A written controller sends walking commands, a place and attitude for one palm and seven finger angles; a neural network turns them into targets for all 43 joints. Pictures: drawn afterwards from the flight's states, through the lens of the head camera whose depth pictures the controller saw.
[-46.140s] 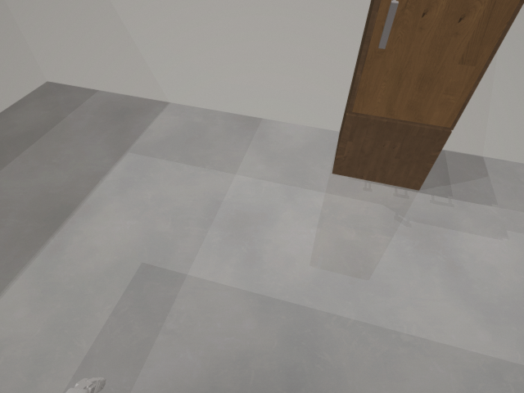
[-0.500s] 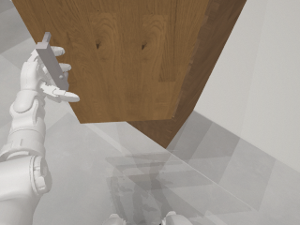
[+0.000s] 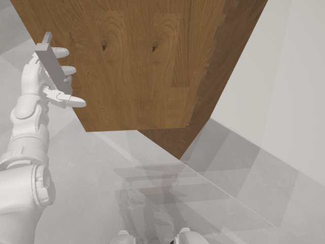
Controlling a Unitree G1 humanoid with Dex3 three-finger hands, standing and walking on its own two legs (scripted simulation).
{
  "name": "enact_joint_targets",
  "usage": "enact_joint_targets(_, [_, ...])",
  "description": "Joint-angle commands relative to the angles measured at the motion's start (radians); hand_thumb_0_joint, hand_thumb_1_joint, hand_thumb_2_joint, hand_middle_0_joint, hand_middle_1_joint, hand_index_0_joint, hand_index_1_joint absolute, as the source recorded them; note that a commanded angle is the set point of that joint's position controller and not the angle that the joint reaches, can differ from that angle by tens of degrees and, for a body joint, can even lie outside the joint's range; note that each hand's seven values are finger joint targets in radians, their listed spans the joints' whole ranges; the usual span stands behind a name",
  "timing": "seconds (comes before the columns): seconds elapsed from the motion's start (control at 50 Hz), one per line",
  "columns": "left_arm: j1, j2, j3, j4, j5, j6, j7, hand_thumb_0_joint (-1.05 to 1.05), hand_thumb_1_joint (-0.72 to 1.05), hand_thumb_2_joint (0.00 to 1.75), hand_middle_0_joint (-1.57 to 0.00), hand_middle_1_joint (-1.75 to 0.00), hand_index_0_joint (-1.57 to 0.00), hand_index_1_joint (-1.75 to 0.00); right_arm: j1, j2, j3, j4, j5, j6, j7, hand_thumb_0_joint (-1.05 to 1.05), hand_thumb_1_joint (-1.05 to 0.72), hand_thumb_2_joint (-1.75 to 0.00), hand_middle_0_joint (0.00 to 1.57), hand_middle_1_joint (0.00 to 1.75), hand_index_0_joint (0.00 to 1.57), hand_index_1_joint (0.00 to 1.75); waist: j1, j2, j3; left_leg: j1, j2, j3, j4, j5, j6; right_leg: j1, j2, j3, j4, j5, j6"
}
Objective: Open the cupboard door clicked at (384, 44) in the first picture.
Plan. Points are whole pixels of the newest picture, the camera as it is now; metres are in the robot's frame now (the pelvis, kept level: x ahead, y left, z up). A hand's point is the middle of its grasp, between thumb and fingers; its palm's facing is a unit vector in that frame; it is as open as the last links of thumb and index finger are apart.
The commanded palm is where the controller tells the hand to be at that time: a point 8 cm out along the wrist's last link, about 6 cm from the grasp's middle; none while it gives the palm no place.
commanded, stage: slide the fingers in behind the handle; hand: left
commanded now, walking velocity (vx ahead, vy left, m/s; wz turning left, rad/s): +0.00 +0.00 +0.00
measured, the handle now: (58, 66) +0.53 +0.23 +0.10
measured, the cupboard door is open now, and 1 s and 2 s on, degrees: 41 41 79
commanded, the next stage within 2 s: close the thumb around the handle in 0.10 s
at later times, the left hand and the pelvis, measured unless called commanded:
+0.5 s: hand (65, 80) +0.48 +0.21 +0.10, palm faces +0.03 -1.00 +0.01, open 11.4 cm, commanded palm +0.46 +0.26 +0.10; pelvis +0.01 +0.01 +0.00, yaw -1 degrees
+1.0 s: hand (65, 82) +0.48 +0.21 +0.10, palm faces +0.06 -1.00 +0.01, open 5.7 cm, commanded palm +0.45 +0.26 +0.10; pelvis +0.00 +0.01 +0.00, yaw -1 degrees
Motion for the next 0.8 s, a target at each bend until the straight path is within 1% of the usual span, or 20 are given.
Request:
enact_joint_targets(0.0, [-0.437,0.254,0.031,-0.235,-0.014,-0.070,-0.016,0.00,-0.50,0.30,-0.30,-1.20,-0.30,-1.20,0.131,-0.165,-0.062,-0.071,-0.001,-0.019,-0.012,0.00,-0.90,-0.90,0.20,0.30,0.20,0.30,-0.009,0.085,-0.426,0.288,-0.037,-0.042,-0.084,0.365,0.028,0.176,0.023,0.054,-0.088,0.380,0.010])
enact_joint_targets(0.04, [-0.433,0.212,0.009,-0.262,-0.019,-0.077,-0.017,0.00,-0.50,0.30,-0.30,-1.20,-0.30,-1.20,0.130,-0.158,-0.064,-0.075,-0.003,-0.020,-0.009,0.00,-0.90,-0.90,0.20,0.30,0.20,0.30,-0.008,0.107,-0.436,0.324,-0.036,-0.046,-0.078,0.406,0.027,0.163,0.025,0.045,-0.082,0.395,0.005])
enact_joint_targets(0.1, [-0.402,0.244,0.040,-0.255,-0.019,-0.072,-0.010,0.00,-0.50,0.30,-0.30,-1.20,-0.30,-1.20,0.129,-0.163,-0.067,-0.075,-0.003,-0.016,-0.007,0.00,-0.90,-0.90,0.20,0.30,0.20,0.30,0.002,0.087,-0.429,0.310,-0.033,-0.042,-0.079,0.399,0.025,0.169,0.026,0.046,-0.086,0.395,0.008])
enact_joint_targets(0.18, [-0.412,0.259,0.042,-0.223,-0.013,-0.061,-0.009,0.00,-0.50,0.30,-0.30,-1.20,-0.30,-1.20,0.126,-0.166,-0.063,-0.074,-0.001,-0.012,-0.014,0.00,-0.90,-0.90,0.20,0.30,0.20,0.30,-0.010,0.058,-0.386,0.279,-0.033,-0.043,-0.088,0.363,0.028,0.162,0.025,0.046,-0.092,0.374,0.010])
enact_joint_targets(0.24, [-0.418,0.270,0.059,-0.278,-0.021,-0.077,-0.009,0.00,-0.33,0.37,-0.31,-1.22,-0.31,-1.22,0.129,-0.165,-0.066,-0.080,-0.004,-0.016,-0.013,0.00,-0.90,-0.90,0.20,0.30,0.20,0.30,0.002,0.095,-0.442,0.325,-0.033,-0.045,-0.081,0.418,0.025,0.175,0.026,0.045,-0.081,0.403,0.005])
enact_joint_targets(0.28, [-0.399,0.240,0.041,-0.288,-0.020,-0.083,-0.012,0.00,-0.22,0.42,-0.32,-1.23,-0.32,-1.23,0.126,-0.159,-0.065,-0.080,-0.004,-0.016,-0.009,0.00,-0.90,-0.90,0.20,0.30,0.20,0.30,0.008,0.138,-0.462,0.363,-0.029,-0.049,-0.078,0.467,0.017,0.158,0.027,0.040,-0.075,0.417,0.004])
enact_joint_targets(0.34, [-0.366,0.219,0.035,-0.275,-0.030,-0.075,-0.009,0.00,-0.05,0.49,-0.33,-1.25,-0.33,-1.25,0.128,-0.160,-0.067,-0.079,-0.004,-0.012,-0.006,0.00,-0.90,-0.90,0.20,0.30,0.20,0.30,0.004,0.080,-0.424,0.346,-0.026,-0.051,-0.080,0.476,0.021,0.159,0.030,0.033,-0.079,0.422,0.005])
enact_joint_targets(0.38, [-0.363,0.186,0.009,-0.256,-0.025,-0.062,-0.008,0.00,0.06,0.54,-0.34,-1.26,-0.34,-1.26,0.120,-0.160,-0.069,-0.079,-0.001,-0.009,-0.005,0.00,-0.90,-0.90,0.20,0.30,0.20,0.30,-0.002,0.084,-0.388,0.342,-0.025,-0.049,-0.087,0.447,0.018,0.129,0.029,0.031,-0.086,0.396,0.007])
enact_joint_targets(0.42, [-0.372,0.221,0.028,-0.245,-0.019,-0.053,0.001,0.00,0.17,0.59,-0.35,-1.27,-0.35,-1.27,0.122,-0.165,-0.067,-0.081,0.000,-0.006,-0.007,0.00,-0.90,-0.90,0.20,0.30,0.20,0.30,0.001,0.065,-0.374,0.307,-0.028,-0.048,-0.095,0.399,0.020,0.142,0.026,0.034,-0.089,0.370,0.006])
enact_joint_targets(0.48, [-0.391,0.207,0.021,-0.247,-0.011,-0.060,0.009,0.00,0.34,0.66,-0.36,-1.29,-0.36,-1.29,0.127,-0.162,-0.067,-0.077,-0.005,-0.010,-0.005,0.00,-0.90,-0.90,0.20,0.30,0.20,0.30,0.000,0.091,-0.397,0.335,-0.028,-0.054,-0.090,0.416,0.017,0.125,0.026,0.032,-0.083,0.366,0.004])
enact_joint_targets(0.52, [-0.390,0.217,0.030,-0.251,-0.014,-0.067,0.007,0.00,0.45,0.71,-0.37,-1.30,-0.37,-1.30,0.125,-0.163,-0.067,-0.080,-0.005,-0.011,-0.005,0.00,-0.90,-0.90,0.20,0.30,0.20,0.30,0.002,0.069,-0.415,0.326,-0.029,-0.051,-0.089,0.410,0.018,0.148,0.027,0.036,-0.082,0.374,0.005])
enact_joint_targets(0.6, [-0.382,0.253,0.053,-0.227,-0.010,-0.072,0.000,0.00,0.68,0.80,-0.38,-1.33,-0.38,-1.33,0.122,-0.165,-0.064,-0.079,-0.004,-0.009,-0.009,0.00,-0.90,-0.90,0.20,0.30,0.20,0.30,0.007,0.062,-0.392,0.292,-0.031,-0.049,-0.087,0.388,0.020,0.155,0.026,0.041,-0.082,0.368,0.005])
enact_joint_targets(0.62, [-0.411,0.222,0.022,-0.240,-0.011,-0.072,-0.003,0.00,0.73,0.83,-0.39,-1.33,-0.39,-1.33,0.117,-0.162,-0.062,-0.081,-0.004,-0.010,-0.009,0.00,-0.90,-0.90,0.20,0.30,0.20,0.30,-0.009,0.078,-0.390,0.299,-0.031,-0.046,-0.088,0.370,0.021,0.140,0.025,0.041,-0.086,0.356,0.007])
enact_joint_targets(0.64, [-0.429,0.236,0.036,-0.248,-0.012,-0.078,-0.001,0.00,0.79,0.85,-0.39,-1.34,-0.39,-1.34,0.122,-0.163,-0.065,-0.077,-0.005,-0.011,-0.010,0.00,-0.90,-0.90,0.20,0.30,0.20,0.30,-0.009,0.081,-0.392,0.309,-0.031,-0.051,-0.083,0.386,0.023,0.137,0.026,0.040,-0.083,0.360,0.004])
enact_joint_targets(0.66, [-0.429,0.260,0.051,-0.253,-0.010,-0.083,0.000,0.00,0.84,0.88,-0.40,-1.34,-0.40,-1.34,0.123,-0.166,-0.065,-0.076,-0.004,-0.012,-0.011,0.00,-0.90,-0.90,0.20,0.30,0.20,0.30,-0.001,0.085,-0.415,0.320,-0.029,-0.056,-0.086,0.390,0.019,0.139,0.026,0.039,-0.081,0.357,0.004])
enact_joint_targets(0.68, [-0.430,0.239,0.037,-0.278,-0.012,-0.088,-0.001,0.00,0.90,0.90,-0.40,-1.35,-0.40,-1.35,0.121,-0.162,-0.067,-0.079,-0.004,-0.014,-0.011,0.00,-0.90,-0.90,0.20,0.30,0.20,0.30,0.000,0.105,-0.439,0.343,-0.029,-0.054,-0.082,0.415,0.018,0.141,0.027,0.041,-0.078,0.372,0.004])
enact_joint_targets(0.7, [-0.424,0.227,0.032,-0.296,-0.015,-0.094,-0.001,0.00,0.90,0.90,-0.40,-1.35,-0.40,-1.35,0.120,-0.160,-0.066,-0.080,-0.006,-0.016,-0.009,0.00,-0.90,-0.90,0.20,0.30,0.20,0.30,0.010,0.147,-0.457,0.375,-0.027,-0.060,-0.083,0.441,0.010,0.129,0.027,0.035,-0.073,0.369,0.000])
enact_joint_targets(0.72, [-0.404,0.211,0.027,-0.293,-0.018,-0.092,0.001,0.00,0.90,0.90,-0.40,-1.35,-0.40,-1.35,0.119,-0.160,-0.068,-0.080,-0.006,-0.016,-0.006,0.00,-0.90,-0.90,0.20,0.30,0.20,0.30,0.010,0.144,-0.454,0.387,-0.025,-0.063,-0.081,0.447,0.008,0.116,0.029,0.030,-0.074,0.359,-0.001])
enact_joint_targets(0.74, [-0.414,0.196,0.015,-0.290,-0.023,-0.093,0.001,0.00,0.90,0.90,-0.40,-1.35,-0.40,-1.35,0.123,-0.160,-0.069,-0.073,-0.007,-0.018,-0.005,0.00,-0.90,-0.90,0.20,0.30,0.20,0.30,-0.004,0.116,-0.444,0.386,-0.023,-0.064,-0.076,0.455,0.013,0.112,0.031,0.029,-0.076,0.365,0.001])
enact_joint_targets(0.78, [-0.399,0.206,0.018,-0.259,-0.021,-0.081,0.004,0.00,0.90,0.90,-0.40,-1.35,-0.40,-1.35,0.120,-0.164,-0.069,-0.071,-0.003,-0.015,-0.006,0.00,-0.90,-0.90,0.20,0.30,0.20,0.30,-0.007,0.074,-0.408,0.340,-0.024,-0.057,-0.084,0.413,0.015,0.120,0.030,0.032,-0.083,0.359,0.006])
